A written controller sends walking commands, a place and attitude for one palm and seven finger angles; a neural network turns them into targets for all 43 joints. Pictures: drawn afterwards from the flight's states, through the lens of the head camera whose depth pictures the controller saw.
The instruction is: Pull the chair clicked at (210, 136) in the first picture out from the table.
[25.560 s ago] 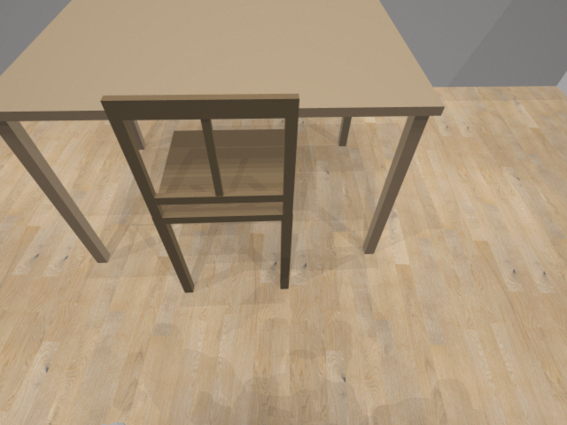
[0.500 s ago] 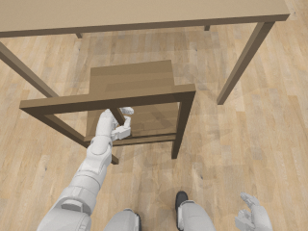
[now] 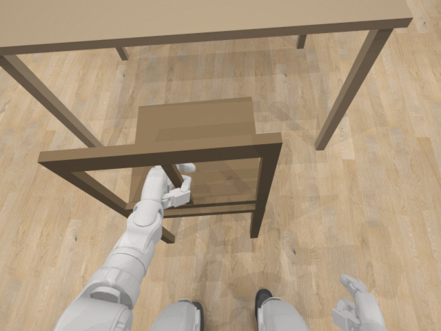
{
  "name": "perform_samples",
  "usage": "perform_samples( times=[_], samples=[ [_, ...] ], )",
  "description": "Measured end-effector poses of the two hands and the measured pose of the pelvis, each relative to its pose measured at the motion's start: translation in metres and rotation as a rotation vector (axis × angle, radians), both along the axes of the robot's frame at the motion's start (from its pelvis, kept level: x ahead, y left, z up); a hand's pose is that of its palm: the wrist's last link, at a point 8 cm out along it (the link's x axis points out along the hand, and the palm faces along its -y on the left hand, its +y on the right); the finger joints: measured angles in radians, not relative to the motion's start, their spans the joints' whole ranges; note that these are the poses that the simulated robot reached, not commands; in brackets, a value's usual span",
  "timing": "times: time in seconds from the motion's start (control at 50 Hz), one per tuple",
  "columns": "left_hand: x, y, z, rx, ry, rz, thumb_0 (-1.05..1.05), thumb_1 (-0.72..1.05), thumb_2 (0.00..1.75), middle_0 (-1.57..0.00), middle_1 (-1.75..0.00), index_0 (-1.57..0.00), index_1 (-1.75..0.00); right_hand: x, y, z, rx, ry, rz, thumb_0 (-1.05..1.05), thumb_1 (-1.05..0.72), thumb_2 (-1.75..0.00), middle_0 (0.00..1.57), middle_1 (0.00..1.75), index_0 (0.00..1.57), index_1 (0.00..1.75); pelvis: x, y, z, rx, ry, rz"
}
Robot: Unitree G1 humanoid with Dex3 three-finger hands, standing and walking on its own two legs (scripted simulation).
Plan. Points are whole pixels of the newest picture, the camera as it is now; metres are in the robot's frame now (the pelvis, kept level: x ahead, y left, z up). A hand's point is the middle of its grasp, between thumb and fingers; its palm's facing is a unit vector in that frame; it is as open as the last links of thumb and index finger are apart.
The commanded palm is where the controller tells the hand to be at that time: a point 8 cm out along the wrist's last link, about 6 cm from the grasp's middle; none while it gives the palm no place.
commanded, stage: step backward, pulling the chair out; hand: left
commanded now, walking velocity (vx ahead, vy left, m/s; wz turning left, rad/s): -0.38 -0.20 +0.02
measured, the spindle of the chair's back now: (180, 184) +0.39 +0.10 -0.10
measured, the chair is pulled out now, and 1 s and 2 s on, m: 0.28 0.39 0.47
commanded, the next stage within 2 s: stop walking, hand still on the chair in 1.82 s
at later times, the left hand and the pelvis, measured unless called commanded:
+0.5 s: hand (185, 218) +0.31 +0.07 -0.06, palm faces -0.12 -0.98 -0.16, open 5.1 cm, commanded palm +0.28 +0.14 -0.07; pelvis -0.05 +0.00 -0.01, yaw +1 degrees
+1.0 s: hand (179, 247) +0.25 +0.08 -0.06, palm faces -0.15 -0.97 -0.17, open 5.1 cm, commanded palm +0.23 +0.14 -0.07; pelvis -0.11 +0.02 -0.01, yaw +0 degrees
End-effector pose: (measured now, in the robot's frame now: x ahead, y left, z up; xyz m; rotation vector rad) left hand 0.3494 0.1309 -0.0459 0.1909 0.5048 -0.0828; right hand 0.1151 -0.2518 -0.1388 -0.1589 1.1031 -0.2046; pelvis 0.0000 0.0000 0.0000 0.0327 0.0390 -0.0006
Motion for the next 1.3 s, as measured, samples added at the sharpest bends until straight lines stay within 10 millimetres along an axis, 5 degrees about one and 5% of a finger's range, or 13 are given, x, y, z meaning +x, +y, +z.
perform_samples(
  times=[0.1, 0.34, 0.56, 0.84, 1.04, 1.18, 1.3],
  samples=[
    [-0.006, 0.003, -0.001, -0.005, -0.038, -0.046, 0.03, 0.73, 0.8, -0.21, -1.17, -0.5, -1.45, -0.013, -0.006, 0.006, -0.058, -0.014, -0.032, 0.0, -0.91, -0.89, 0.2, 0.3, 0.2, 0.3, -0.012, 0.011, -0.008, -0.012, -0.008, 0.001],
    [-0.044, 0.0, 0.0, 0.009, -0.036, 0.0, 0.03, 0.72, 0.8, -0.24, -1.14, -0.49, -1.45, -0.057, 0.009, -0.01, 0.075, 0.06, -0.021, 0.0, -0.91, -0.89, 0.2, 0.3, 0.2, 0.3, -0.03, -0.014, -0.004, -0.027, -0.02, -0.012],
    [-0.061, 0.0, 0.0, -0.008, -0.04, -0.031, 0.03, 0.73, 0.79, -0.2, -1.19, -0.5, -1.45, -0.067, -0.004, 0.002, -0.063, -0.018, -0.005, 0.0, -0.91, -0.89, 0.2, 0.3, 0.2, 0.3, -0.067, 0.008, -0.012, -0.023, 0.034, 0.035],
    [-0.099, 0.005, 0.003, 0.007, -0.013, -0.009, 0.04, 0.72, 0.8, -0.23, -1.18, -0.49, -1.45, -0.109, 0.015, 0.0, 0.056, 0.052, 0.03, 0.01, -0.91, -0.89, 0.2, 0.3, 0.2, 0.3, -0.089, -0.008, 0.003, 0.0, -0.016, 0.003],
    [-0.113, 0.009, 0.003, -0.003, -0.05, -0.048, 0.03, 0.73, 0.79, -0.21, -1.19, -0.5, -1.45, -0.123, 0.007, 0.004, -0.042, -0.041, -0.036, 0.0, -0.91, -0.89, 0.2, 0.3, 0.2, 0.3, -0.116, 0.018, -0.011, -0.016, -0.017, 0.009],
    [-0.138, 0.012, 0.004, 0.0, -0.053, -0.03, 0.03, 0.73, 0.79, -0.22, -1.18, -0.47, -1.45, -0.147, 0.022, -0.003, 0.047, 0.005, 0.011, 0.0, -0.91, -0.89, 0.2, 0.3, 0.2, 0.3, -0.127, 0.003, -0.01, -0.034, -0.032, -0.014],
    [-0.154, 0.009, 0.005, 0.005, -0.038, 0.001, 0.04, 0.72, 0.8, -0.24, -1.17, -0.48, -1.45, -0.163, 0.016, -0.009, 0.059, 0.029, -0.02, 0.01, -0.91, -0.89, 0.2, 0.3, 0.2, 0.3, -0.137, -0.004, -0.009, -0.032, -0.021, -0.008]
  ],
)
